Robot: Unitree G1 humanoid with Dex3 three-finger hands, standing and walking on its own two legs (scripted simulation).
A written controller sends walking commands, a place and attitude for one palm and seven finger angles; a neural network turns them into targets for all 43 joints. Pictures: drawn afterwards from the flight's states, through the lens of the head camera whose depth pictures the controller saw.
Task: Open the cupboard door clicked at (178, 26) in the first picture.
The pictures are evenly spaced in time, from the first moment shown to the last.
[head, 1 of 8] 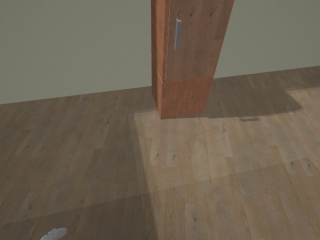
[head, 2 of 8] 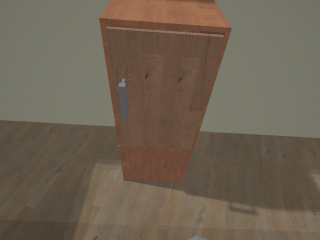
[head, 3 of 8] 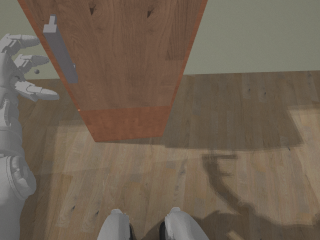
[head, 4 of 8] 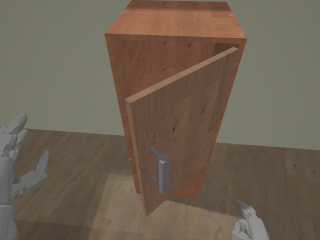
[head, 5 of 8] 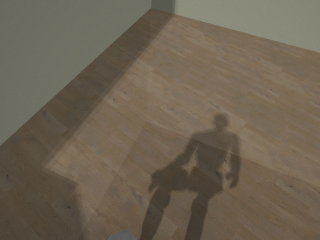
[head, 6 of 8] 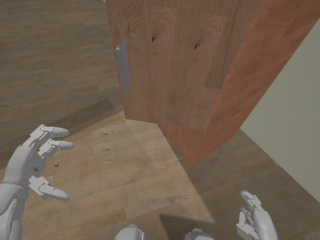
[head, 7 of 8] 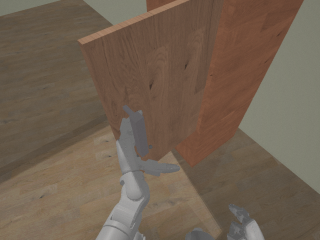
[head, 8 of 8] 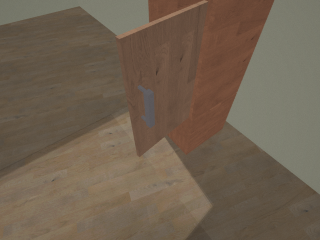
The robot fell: no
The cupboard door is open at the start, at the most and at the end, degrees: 0 97 97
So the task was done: yes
